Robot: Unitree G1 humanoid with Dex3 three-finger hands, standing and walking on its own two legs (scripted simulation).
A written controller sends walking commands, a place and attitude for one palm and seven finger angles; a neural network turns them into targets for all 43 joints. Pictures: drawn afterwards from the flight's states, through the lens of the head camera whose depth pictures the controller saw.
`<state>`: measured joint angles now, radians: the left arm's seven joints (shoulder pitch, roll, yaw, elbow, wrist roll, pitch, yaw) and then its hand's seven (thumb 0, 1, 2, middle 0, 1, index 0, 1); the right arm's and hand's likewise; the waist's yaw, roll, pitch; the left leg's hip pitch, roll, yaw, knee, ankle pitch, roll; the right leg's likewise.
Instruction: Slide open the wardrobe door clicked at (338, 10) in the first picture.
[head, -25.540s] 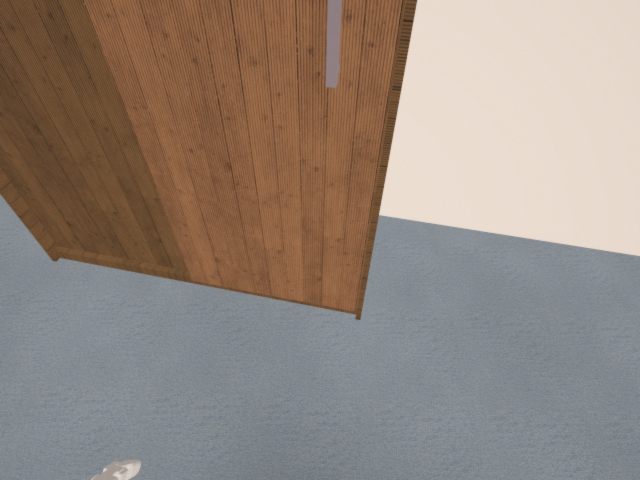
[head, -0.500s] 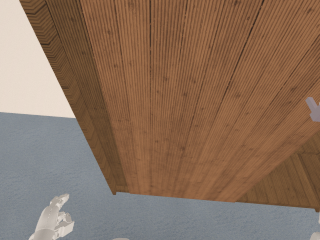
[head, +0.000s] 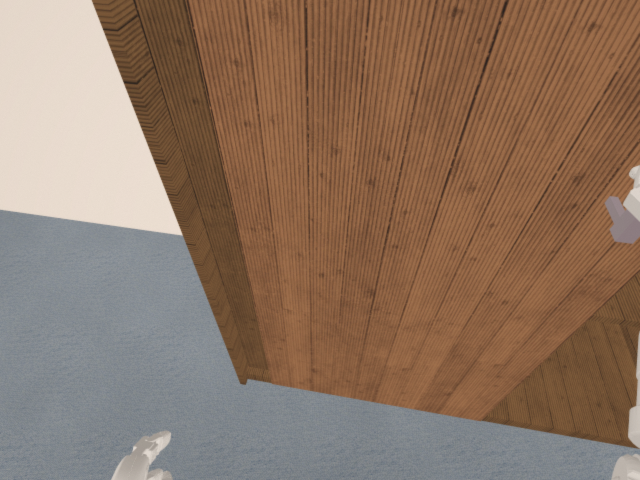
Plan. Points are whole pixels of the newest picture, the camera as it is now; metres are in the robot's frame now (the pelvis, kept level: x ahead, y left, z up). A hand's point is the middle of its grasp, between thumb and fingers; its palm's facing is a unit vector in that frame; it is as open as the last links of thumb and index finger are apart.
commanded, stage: stop walking and hold the door there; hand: right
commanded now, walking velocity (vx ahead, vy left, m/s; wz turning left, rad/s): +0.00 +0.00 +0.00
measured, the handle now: out of the picture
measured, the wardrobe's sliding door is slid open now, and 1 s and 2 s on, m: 0.51 0.51 0.51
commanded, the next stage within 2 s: loosen the grip on the handle in 1.62 s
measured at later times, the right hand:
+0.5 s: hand out of the picture +0.38 -0.31 +0.21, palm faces +0.53 +0.82 -0.20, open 5.6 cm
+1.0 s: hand out of the picture +0.38 -0.31 +0.20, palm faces +0.38 +0.91 -0.17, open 5.5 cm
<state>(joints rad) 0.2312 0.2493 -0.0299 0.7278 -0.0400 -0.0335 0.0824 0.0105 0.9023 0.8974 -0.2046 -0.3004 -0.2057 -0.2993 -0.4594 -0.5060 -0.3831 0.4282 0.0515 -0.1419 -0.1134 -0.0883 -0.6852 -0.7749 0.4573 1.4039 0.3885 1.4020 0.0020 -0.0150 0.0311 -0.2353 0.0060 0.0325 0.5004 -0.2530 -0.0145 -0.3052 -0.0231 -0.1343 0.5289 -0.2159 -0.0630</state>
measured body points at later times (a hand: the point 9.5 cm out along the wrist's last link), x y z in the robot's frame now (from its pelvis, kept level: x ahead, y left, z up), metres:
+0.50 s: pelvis -0.01 +0.01 +0.00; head -0.01 +0.02 +0.45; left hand +0.09 +0.28 -0.11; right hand +0.34 -0.35 +0.22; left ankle -0.01 +0.13 -0.73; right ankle +0.05 -0.08 -0.73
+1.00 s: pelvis -0.01 -0.06 +0.00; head +0.03 -0.07 +0.44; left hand +0.17 +0.17 -0.11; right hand +0.35 -0.36 +0.21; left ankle -0.02 +0.09 -0.70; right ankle +0.03 -0.16 -0.73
